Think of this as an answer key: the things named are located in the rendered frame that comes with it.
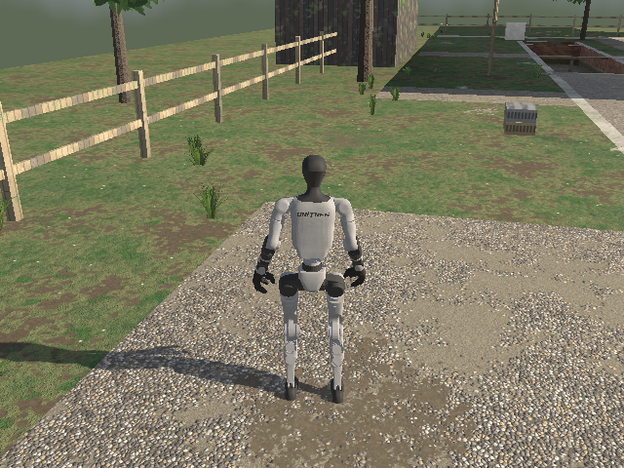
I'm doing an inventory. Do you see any right robot hand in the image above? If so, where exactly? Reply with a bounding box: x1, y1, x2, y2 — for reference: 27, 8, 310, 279
343, 267, 366, 287

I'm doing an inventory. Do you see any robot head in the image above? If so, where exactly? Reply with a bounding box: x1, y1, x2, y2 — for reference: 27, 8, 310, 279
296, 155, 331, 203

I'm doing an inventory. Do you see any robot left forearm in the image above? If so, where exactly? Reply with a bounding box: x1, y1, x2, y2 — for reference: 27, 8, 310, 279
255, 235, 275, 275

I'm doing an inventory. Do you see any right robot upper arm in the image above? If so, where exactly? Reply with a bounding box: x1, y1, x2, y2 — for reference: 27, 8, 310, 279
333, 197, 358, 252

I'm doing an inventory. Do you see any robot right forearm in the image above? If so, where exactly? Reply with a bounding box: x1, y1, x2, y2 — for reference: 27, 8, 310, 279
348, 236, 365, 271

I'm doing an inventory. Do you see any left robot upper arm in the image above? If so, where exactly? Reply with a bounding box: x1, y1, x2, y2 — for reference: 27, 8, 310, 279
265, 197, 293, 251

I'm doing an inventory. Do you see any left robot hand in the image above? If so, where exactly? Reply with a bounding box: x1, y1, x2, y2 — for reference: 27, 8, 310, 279
253, 271, 275, 293

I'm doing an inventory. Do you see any left robot shin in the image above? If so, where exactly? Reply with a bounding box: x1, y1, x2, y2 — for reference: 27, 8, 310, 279
283, 323, 297, 388

